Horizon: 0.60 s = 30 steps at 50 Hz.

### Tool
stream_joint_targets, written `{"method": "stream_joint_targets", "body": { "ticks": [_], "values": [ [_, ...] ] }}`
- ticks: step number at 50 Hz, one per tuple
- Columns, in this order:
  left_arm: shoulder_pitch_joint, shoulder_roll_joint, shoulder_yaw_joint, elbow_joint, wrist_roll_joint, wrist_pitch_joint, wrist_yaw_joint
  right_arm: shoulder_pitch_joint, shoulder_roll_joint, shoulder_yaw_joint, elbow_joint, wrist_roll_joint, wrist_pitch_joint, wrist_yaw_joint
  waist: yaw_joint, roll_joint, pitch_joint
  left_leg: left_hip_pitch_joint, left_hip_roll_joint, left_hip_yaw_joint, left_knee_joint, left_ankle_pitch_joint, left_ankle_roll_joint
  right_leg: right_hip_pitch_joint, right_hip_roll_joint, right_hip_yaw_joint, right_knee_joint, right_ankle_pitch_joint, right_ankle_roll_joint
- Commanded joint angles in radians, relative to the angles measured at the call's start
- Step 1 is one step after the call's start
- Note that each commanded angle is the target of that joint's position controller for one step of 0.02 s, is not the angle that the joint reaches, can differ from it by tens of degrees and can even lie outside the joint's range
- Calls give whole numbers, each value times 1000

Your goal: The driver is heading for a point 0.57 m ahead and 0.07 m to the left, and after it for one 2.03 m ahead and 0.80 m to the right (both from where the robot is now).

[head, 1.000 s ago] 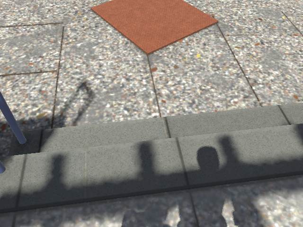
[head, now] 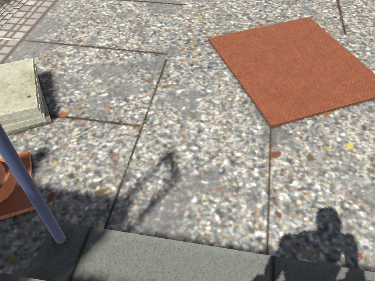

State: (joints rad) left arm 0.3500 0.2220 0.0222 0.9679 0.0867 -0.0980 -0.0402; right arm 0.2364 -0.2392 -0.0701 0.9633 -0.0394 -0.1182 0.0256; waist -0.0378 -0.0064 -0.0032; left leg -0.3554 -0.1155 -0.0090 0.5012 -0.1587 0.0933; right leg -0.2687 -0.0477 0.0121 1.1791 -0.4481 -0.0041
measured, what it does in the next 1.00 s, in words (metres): walks ahead, turning left: right foot, then left foot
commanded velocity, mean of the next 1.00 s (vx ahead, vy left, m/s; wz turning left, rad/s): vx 0.13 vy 0.00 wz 0.47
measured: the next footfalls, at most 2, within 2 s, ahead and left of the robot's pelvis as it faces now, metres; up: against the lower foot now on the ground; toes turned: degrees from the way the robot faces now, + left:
right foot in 0.30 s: +0.29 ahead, -0.08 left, +0.00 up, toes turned +13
left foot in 0.82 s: +0.12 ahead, +0.08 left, +0.00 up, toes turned +23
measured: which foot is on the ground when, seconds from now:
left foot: down 0.00-0.30, up 0.32-0.80, down 0.82-1.00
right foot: up 0.00-0.28, down 0.30-0.82, up 0.84-1.00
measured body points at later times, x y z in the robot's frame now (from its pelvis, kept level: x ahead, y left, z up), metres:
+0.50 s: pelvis +0.16 -0.04 +0.01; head +0.19 -0.06 +0.45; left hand +0.20 +0.23 -0.09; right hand +0.35 -0.29 -0.12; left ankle +0.07 +0.08 -0.61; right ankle +0.25 -0.09 -0.73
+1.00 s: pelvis +0.11 -0.01 +0.01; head +0.10 +0.02 +0.46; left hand +0.07 +0.26 -0.12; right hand +0.34 -0.17 -0.08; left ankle +0.08 +0.06 -0.73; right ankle +0.20 -0.12 -0.68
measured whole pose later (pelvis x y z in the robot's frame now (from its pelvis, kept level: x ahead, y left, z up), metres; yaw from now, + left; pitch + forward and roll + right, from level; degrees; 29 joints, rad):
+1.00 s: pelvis +0.11 -0.01 +0.01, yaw +28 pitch +0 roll -1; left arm 0.28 0.27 0.05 0.73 0.02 0.07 -0.04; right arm 0.21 -0.20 0.00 0.74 -0.01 0.04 -0.01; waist 0.02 -0.06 0.00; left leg -0.20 -0.05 0.00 0.41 -0.21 0.07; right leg -0.45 -0.02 -0.01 0.87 -0.34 0.04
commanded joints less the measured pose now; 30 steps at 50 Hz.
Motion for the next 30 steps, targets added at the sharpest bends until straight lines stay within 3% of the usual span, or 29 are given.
{"method": "stream_joint_targets", "body": {
  "ticks": [1, 2, 3, 4, 6, 7, 8, 9, 10, 12, 13, 14, 15, 16, 17, 18, 19, 22, 26, 30],
  "values": [
    [-68, -7, -6, -129, 13, -11, 43, 90, -6, 13, 9, 7, -13, 2, 27, 39, 13, 107, 283, -406, -279, 82, 252, -273, -71, 95, -25, 5, -49],
    [-62, -6, -4, -145, 4, -2, 54, 58, 2, 19, -15, 7, -15, 5, 57, 38, 29, 14, 267, -387, -307, 136, 255, -227, -56, 71, -57, -4, -40],
    [-60, 19, -1, -157, -11, 2, 60, 28, -34, 12, -37, 9, -21, 10, 73, 32, 12, -31, 249, -340, -310, 253, 249, -195, -44, 36, -132, 22, -19],
    [-65, 43, 2, -173, -35, 7, 64, 2, -100, -5, -58, 7, -28, 20, 90, 18, 1, -100, 219, -274, -294, 423, 235, -125, -27, -9, -233, 76, 9],
    [-122, 22, -14, -195, -61, 16, 62, 56, -159, -32, -57, -13, -40, 38, 68, 35, -6, -161, 160, -217, -262, 599, 184, -16, 7, -64, -395, 262, 37],
    [-145, 35, -12, -202, -58, 21, 50, 103, -158, -35, -64, -26, -34, 38, 43, 43, -10, -141, 153, -235, -236, 615, 170, -17, 28, -61, -465, 382, 37],
    [-167, 91, 19, -218, -102, 40, 65, 110, -158, -36, -45, 51, 31, -5, 56, 95, 23, -30, 153, -225, -157, 718, 104, -73, 64, -67, -392, 393, 39],
    [-182, 62, 5, -239, -94, 50, 64, 141, -121, -23, -61, 59, 70, -25, 33, 113, -24, -24, 146, -221, -115, 785, 80, -54, 80, -63, -356, 425, 46],
    [-210, 58, 3, -263, -94, 50, 61, 145, -106, -19, -73, 54, 97, -38, 26, 118, -23, 3, 139, -235, -94, 761, 63, -63, 88, -44, -383, 399, 48],
    [-222, 67, 4, -289, -86, 41, 56, 120, -120, -27, -111, 35, 131, -56, 27, 119, -17, 62, 148, -303, -49, 659, 47, -58, 93, -10, -472, 338, 44],
    [-172, 85, 11, -286, -80, 34, 57, 90, -142, -37, -136, 29, 134, -67, 57, 107, -13, 74, 155, -348, -6, 605, 35, -14, 81, 31, -562, 345, 33],
    [-90, 102, 18, -268, -75, 25, 63, 38, -163, -44, -164, 37, 132, -73, 111, 84, -26, 73, 144, -370, 78, 534, 14, 68, 64, 52, -687, 418, 16],
    [-3, 163, 32, -255, -62, 17, 70, 50, -116, -35, -204, 57, 123, -67, 131, -47, -107, 37, 82, -312, 308, 308, -24, 222, -66, 140, -743, 676, -12],
    [-18, 199, 27, -284, -79, 28, 73, 233, -31, -24, -210, 75, 124, -72, 19, -257, -211, -101, -44, -146, 586, -491, -52, 402, -348, 356, -668, 1167, -78],
    [-35, 194, 31, -309, -94, 51, 64, 347, -97, -37, -197, 55, 134, -74, -9, -290, -304, -161, -16, -126, 721, -575, -52, 366, -426, 555, -704, 1074, -173],
    [-120, 127, 17, -342, -87, 66, 66, 288, -125, -45, -174, 30, 148, -72, -15, -158, -186, -196, 17, -126, 801, -460, -69, 246, -374, 518, -770, 865, -197],
    [-171, 76, 0, -358, -75, 75, 67, 187, -138, -51, -188, 23, 162, -63, -1, -62, -106, -201, 31, -111, 833, -380, -83, 153, -316, 397, -797, 744, -206],
    [-164, 108, 10, -349, -56, 75, 70, 113, -117, -47, -223, 42, 208, -53, -4, -114, -59, -172, 59, -75, 860, -265, -111, 57, -217, 178, -844, 739, -188],
    [-99, 121, 18, -340, -54, 67, 69, 58, -122, -44, -248, 46, 228, -52, 8, -83, -92, -196, 57, -75, 864, -231, -120, 110, -226, 107, -852, 705, -204],
    [-71, 135, 28, -339, -50, 83, 71, -27, -134, -35, -283, 37, 245, -37, 30, -125, -59, -240, 88, -37, 768, -231, -131, 110, -234, 74, -911, 377, -213]
  ]
}}
Keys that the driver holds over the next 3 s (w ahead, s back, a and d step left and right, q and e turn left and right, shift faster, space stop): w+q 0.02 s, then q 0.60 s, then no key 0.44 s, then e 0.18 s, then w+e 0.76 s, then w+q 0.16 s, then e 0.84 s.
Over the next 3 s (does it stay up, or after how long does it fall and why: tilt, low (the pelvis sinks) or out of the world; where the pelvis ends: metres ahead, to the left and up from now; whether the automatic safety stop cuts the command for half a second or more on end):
stays up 0.59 -0.07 -0.19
